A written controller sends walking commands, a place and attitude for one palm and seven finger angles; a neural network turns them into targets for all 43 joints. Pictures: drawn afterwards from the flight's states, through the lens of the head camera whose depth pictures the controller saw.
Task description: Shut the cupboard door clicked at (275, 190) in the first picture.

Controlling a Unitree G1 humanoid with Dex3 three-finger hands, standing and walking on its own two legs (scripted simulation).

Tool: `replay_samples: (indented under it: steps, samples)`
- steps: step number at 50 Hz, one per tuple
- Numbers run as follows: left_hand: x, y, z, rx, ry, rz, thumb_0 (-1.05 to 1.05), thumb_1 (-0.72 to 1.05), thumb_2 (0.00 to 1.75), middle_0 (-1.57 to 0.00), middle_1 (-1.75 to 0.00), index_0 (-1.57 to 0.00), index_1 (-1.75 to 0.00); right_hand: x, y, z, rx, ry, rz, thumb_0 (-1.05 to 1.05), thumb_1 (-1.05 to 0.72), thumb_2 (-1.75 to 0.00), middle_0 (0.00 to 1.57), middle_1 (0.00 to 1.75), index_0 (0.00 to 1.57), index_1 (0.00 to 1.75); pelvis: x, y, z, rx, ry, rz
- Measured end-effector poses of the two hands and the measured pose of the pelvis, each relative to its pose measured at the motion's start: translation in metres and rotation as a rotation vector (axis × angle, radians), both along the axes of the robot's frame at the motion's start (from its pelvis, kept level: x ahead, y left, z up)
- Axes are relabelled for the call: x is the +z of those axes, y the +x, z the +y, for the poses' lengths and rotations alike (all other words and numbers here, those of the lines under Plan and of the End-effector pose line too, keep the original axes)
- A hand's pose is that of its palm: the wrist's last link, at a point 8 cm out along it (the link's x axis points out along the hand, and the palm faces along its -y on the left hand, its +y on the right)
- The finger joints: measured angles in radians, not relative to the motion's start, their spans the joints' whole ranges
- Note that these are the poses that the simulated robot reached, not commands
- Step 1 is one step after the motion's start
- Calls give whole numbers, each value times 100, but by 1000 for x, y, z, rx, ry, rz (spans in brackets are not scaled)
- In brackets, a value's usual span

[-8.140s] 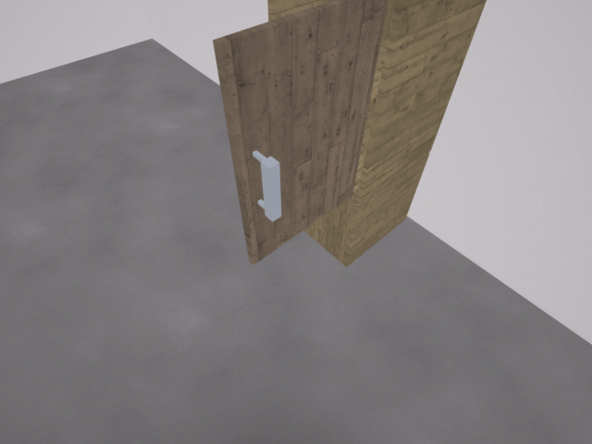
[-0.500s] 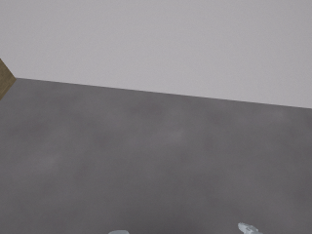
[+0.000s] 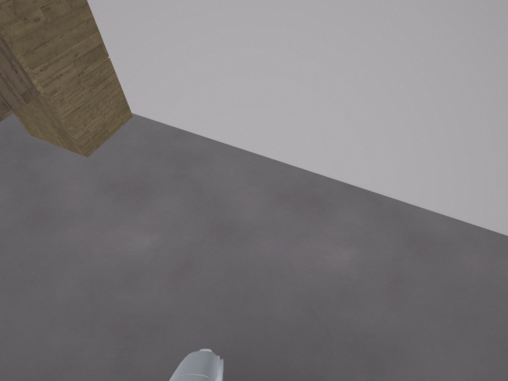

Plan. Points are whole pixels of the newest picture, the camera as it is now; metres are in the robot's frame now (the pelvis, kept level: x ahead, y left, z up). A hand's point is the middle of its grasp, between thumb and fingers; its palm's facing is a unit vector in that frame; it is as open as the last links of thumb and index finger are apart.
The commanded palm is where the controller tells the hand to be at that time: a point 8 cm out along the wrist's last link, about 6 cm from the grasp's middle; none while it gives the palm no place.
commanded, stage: walk to a spot facing it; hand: left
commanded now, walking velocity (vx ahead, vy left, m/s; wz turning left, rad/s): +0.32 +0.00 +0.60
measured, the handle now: out of the picture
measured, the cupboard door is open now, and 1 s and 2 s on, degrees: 90 90 90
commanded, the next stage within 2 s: turn to face it in 1.84 s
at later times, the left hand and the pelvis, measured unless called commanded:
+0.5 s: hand (122, 343) +0.20 +0.26 -0.16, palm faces +0.26 -0.94 -0.20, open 7.4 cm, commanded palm none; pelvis +0.16 +0.05 +0.00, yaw +14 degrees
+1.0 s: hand (159, 316) +0.25 +0.21 -0.18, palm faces +0.46 -0.87 -0.19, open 7.2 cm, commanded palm none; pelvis +0.38 +0.07 +0.00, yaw +25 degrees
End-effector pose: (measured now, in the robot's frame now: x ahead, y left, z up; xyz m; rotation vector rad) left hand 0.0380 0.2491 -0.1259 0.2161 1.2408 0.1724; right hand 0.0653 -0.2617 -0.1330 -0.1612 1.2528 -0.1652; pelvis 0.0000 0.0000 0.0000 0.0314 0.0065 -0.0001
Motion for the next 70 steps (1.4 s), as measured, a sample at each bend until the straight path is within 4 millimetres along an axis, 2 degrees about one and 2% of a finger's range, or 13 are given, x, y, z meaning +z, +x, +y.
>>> replay_samples:
  steps: [9, 13, 16, 21, 30, 34, 39, 43, 50, 55, 58, 62, 70]
  samples:
    - [-22, -62, -4, 223, -92, 203, 0, 91, 90, -20, -30, -20, -30, 6, 148, 50, 256, -15, -108, 1, -91, -90, 19, 30, 19, 30, -9, 52, 22, 135, 2, 7]
    - [-43, -62, 14, 266, -116, 277, 1, 90, 90, -20, -30, -20, -30, 1, 204, 81, 307, -38, -243, 1, -91, -90, 19, 30, 19, 30, -29, 77, 44, 160, -26, -7]
    - [-44, -24, 33, 277, -92, 220, 1, 91, 90, -20, -30, -20, -29, 4, 210, 93, 318, -40, -226, 0, -91, -90, 20, 30, 19, 30, -24, 94, 47, 178, -21, -19]
    - [-24, 69, 55, 266, -61, 14, 1, 91, 90, -20, -30, -20, -29, 1, 198, 100, 313, -13, -94, 0, -91, -90, 20, 30, 20, 30, -9, 126, 49, 220, -25, -19]
    - [2, 224, 54, 174, -9, -182, 0, 91, 90, -20, -30, -20, -29, -17, 197, 64, 212, 6, 98, 0, -92, -90, 20, 30, 20, 30, -10, 208, 33, 252, 3, -2]
    - [-3, 263, 42, 181, 11, -225, 0, 91, 90, -20, -30, -20, -29, -33, 220, 46, 207, 2, 173, 1, -91, -90, 20, 30, 20, 30, -21, 246, 24, 288, -6, -13]
    - [-5, 255, 17, 285, -33, -132, 0, 91, 90, -20, -30, -20, -29, -19, 289, 50, 262, -6, 156, 1, -91, -90, 20, 30, 19, 30, -6, 288, 26, 339, -15, -12]
    - [-5, 233, 18, 392, -26, -31, -1, 96, 90, -20, -30, -20, -30, -7, 359, 74, 331, 5, 94, 1, -91, -90, 19, 30, 19, 30, 1, 323, 33, 381, -17, 1]
    - [-18, 192, 2, 525, -119, 208, -1, 94, 90, -20, -30, -20, -29, -4, 491, 156, 495, 41, -41, 1, -91, -90, 19, 30, 19, 30, -5, 377, 69, 430, -25, -8]
    - [-38, 187, 6, 584, -211, 347, 0, 92, 90, -20, -30, -20, -29, -11, 570, 222, 564, 42, -196, 1, -91, -90, 19, 30, 19, 30, -28, 417, 114, 436, -45, -24]
    - [-44, 217, 29, 581, -211, 329, 1, 91, 90, -20, -30, -20, -29, -9, 583, 238, 555, 31, -205, 0, -91, -90, 19, 30, 19, 30, -27, 435, 128, 439, -26, -33]
    - [-38, 289, 75, 562, -168, 176, 1, 91, 90, -20, -30, -20, -29, -6, 577, 242, 537, 14, -114, 0, -91, -90, 20, 30, 20, 30, -14, 460, 145, 453, -24, -29]
    - [-11, 439, 158, 469, -60, -60, 1, 94, 90, -20, -30, -20, -29, -2, 571, 213, 439, -32, 57, 0, -94, -90, 20, 30, 20, 30, -1, 525, 164, 461, -12, -15]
